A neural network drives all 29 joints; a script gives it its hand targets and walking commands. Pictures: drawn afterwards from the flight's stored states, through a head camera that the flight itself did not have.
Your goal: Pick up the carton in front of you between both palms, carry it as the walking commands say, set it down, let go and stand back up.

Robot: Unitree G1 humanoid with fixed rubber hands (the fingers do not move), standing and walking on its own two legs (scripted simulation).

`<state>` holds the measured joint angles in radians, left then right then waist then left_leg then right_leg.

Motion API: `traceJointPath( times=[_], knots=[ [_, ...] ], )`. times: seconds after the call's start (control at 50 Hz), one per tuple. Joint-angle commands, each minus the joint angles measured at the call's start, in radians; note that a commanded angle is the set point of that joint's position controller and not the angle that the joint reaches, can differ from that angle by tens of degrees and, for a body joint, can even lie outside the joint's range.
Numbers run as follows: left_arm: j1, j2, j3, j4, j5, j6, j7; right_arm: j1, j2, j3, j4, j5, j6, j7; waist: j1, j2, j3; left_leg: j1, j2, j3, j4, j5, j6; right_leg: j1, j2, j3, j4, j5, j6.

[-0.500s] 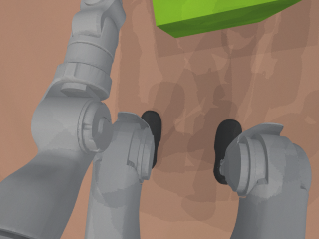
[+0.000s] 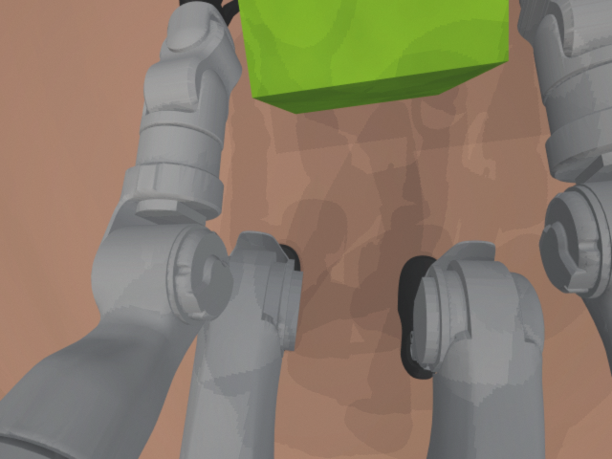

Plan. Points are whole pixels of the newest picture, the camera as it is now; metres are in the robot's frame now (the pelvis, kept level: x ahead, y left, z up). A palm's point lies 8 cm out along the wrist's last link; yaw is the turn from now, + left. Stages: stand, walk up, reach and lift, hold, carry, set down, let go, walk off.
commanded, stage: reach and lift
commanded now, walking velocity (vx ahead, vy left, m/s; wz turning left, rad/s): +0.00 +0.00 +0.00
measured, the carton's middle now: (360, 0) +0.57 -0.02 -0.23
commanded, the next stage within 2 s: none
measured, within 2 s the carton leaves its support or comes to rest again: neither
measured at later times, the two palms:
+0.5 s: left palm out of the picture +0.49 +0.12 +0.04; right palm out of the picture +0.51 -0.18 +0.04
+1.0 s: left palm out of the picture +0.46 +0.13 +0.20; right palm out of the picture +0.45 -0.17 +0.20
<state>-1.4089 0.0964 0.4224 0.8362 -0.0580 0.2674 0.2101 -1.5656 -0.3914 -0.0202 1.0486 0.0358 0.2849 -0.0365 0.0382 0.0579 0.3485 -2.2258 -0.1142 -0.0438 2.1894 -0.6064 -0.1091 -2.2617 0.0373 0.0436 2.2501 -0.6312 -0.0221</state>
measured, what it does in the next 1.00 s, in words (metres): rises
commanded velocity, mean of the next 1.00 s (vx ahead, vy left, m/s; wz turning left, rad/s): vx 0.00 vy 0.00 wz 0.00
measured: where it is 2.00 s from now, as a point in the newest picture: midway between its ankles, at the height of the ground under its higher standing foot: (345, 326)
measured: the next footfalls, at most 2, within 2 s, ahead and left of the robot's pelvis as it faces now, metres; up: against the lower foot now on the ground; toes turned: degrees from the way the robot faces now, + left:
none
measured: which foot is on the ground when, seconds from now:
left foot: down 0.00-1.00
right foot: down 0.00-1.00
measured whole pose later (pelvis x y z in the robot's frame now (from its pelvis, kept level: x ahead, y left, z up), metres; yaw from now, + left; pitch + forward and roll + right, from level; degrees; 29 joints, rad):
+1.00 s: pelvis +0.02 +0.01 +0.24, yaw -5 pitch +35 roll +2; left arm -0.76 -0.12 0.50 0.59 0.21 0.37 0.08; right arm -0.86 0.01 -0.38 0.73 -0.25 0.37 -0.02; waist 0.03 0.01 -0.21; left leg -1.52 -0.10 -0.10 1.39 -0.48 -0.07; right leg -1.54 0.10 0.11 1.41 -0.47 0.03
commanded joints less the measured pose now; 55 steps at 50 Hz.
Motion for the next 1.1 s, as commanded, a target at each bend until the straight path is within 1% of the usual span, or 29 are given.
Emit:
traceJointPath(
  times=[0.0, 0.02, 0.06, 0.08, 0.12, 0.18, 0.22, 0.26, 0.32, 0.38, 0.5, 0.58, 0.64, 0.7, 0.92, 1.08],
  knots=[
    [-0.759, -0.996, -0.485, -0.303, -0.152, -0.011, -0.286, -0.558, 1.133, 0.256, -0.407, 0.147, -0.026, 0.262, -0.008, -0.254, -1.837, 0.495, -0.051, 0.185, -0.149, 0.566, 0.066, 1.223, 0.058, -0.030, -0.197, 0.927, 0.009],
    [-0.754, -1.007, -0.506, -0.334, -0.142, 0.001, -0.279, -0.548, 1.171, 0.271, -0.428, 0.149, -0.013, 0.248, 0.011, -0.250, -1.896, 0.536, -0.055, 0.187, -0.171, 0.578, 0.063, 1.225, 0.067, -0.044, -0.208, 0.913, 0.016],
    [-0.748, -1.016, -0.529, -0.392, -0.115, 0.023, -0.275, -0.495, 1.209, 0.270, -0.422, 0.123, 0.017, 0.237, 0.016, -0.230, -1.902, 0.619, -0.059, 0.184, -0.209, 0.571, 0.058, 1.135, 0.087, -0.071, -0.263, 0.792, 0.028],
    [-0.728, -1.020, -0.522, -0.390, -0.094, 0.035, -0.278, -0.451, 1.226, 0.253, -0.386, 0.101, 0.032, 0.238, 0.019, -0.218, -1.836, 0.621, -0.062, 0.185, -0.231, 0.544, 0.055, 1.069, 0.095, -0.077, -0.295, 0.725, 0.032],
    [-0.687, -1.028, -0.487, -0.350, -0.045, 0.055, -0.290, -0.356, 1.245, 0.190, -0.279, 0.043, 0.053, 0.247, 0.023, -0.188, -1.652, 0.574, -0.065, 0.187, -0.283, 0.434, 0.051, 0.914, 0.105, -0.086, -0.360, 0.561, 0.035],
    [-0.612, -1.024, -0.366, -0.230, 0.061, 0.075, -0.310, -0.279, 1.244, 0.042, -0.116, -0.074, 0.068, 0.270, 0.017, -0.166, -1.360, 0.512, -0.060, 0.180, -0.362, 0.253, 0.056, 0.692, 0.110, -0.099, -0.452, 0.317, 0.030],
    [-0.583, -1.014, -0.296, -0.181, 0.126, 0.084, -0.320, -0.272, 1.226, -0.047, -0.056, -0.136, 0.070, 0.284, 0.018, -0.154, -1.275, 0.511, -0.057, 0.173, -0.413, 0.188, 0.060, 0.626, 0.114, -0.103, -0.499, 0.227, 0.023],
    [-0.576, -1.011, -0.260, -0.166, 0.162, 0.088, -0.323, -0.275, 1.219, -0.097, -0.035, -0.168, 0.070, 0.292, 0.018, -0.140, -1.274, 0.544, -0.058, 0.165, -0.456, 0.166, 0.064, 0.616, 0.119, -0.109, -0.533, 0.191, 0.018],
    [-0.581, -1.023, -0.252, -0.169, 0.181, 0.089, -0.328, -0.287, 1.222, -0.120, -0.045, -0.182, 0.066, 0.297, 0.014, -0.124, -1.328, 0.600, -0.061, 0.160, -0.503, 0.162, 0.064, 0.652, 0.122, -0.111, -0.575, 0.180, 0.015],
    [-0.583, -1.052, -0.284, -0.188, 0.172, 0.094, -0.338, -0.302, 1.245, -0.098, -0.091, -0.172, 0.068, 0.299, 0.007, -0.115, -1.427, 0.662, -0.065, 0.161, -0.538, 0.184, 0.060, 0.720, 0.123, -0.113, -0.608, 0.200, 0.020],
    [-0.535, -1.149, -0.420, -0.247, 0.096, 0.121, -0.364, -0.277, 1.349, 0.031, -0.225, -0.113, 0.094, 0.295, -0.006, -0.125, -1.652, 0.793, -0.072, 0.170, -0.592, 0.289, 0.053, 0.915, 0.125, -0.120, -0.673, 0.315, 0.038],
    [-0.450, -1.194, -0.498, -0.274, 0.053, 0.136, -0.383, -0.205, 1.411, 0.111, -0.290, -0.078, 0.110, 0.291, -0.011, -0.136, -1.702, 0.853, -0.073, 0.166, -0.632, 0.359, 0.050, 1.022, 0.129, -0.116, -0.719, 0.401, 0.050],
    [-0.376, -1.207, -0.530, -0.279, 0.037, 0.136, -0.392, -0.142, 1.445, 0.148, -0.320, -0.064, 0.111, 0.284, -0.012, -0.142, -1.678, 0.882, -0.073, 0.156, -0.670, 0.387, 0.051, 1.076, 0.132, -0.107, -0.756, 0.442, 0.056],
    [-0.304, -1.213, -0.541, -0.267, 0.038, 0.129, -0.396, -0.083, 1.471, 0.165, -0.329, -0.061, 0.104, 0.276, -0.010, -0.144, -1.617, 0.906, -0.073, 0.142, -0.714, 0.388, 0.054, 1.109, 0.134, -0.096, -0.798, 0.449, 0.058],
    [-0.074, -1.234, -0.515, -0.195, 0.104, 0.091, -0.399, 0.120, 1.520, 0.127, -0.290, -0.113, 0.064, 0.255, -0.008, -0.113, -1.375, 1.056, -0.065, 0.090, -0.925, 0.325, 0.068, 1.249, 0.129, -0.054, -0.998, 0.386, 0.047],
    [0.070, -1.262, -0.547, -0.192, 0.123, 0.072, -0.404, 0.244, 1.542, 0.148, -0.326, -0.126, 0.041, 0.249, -0.016, -0.087, -1.295, 1.229, -0.053, 0.055, -1.081, 0.347, 0.076, 1.420, 0.120, -0.025, -1.148, 0.407, 0.039]
  ],
)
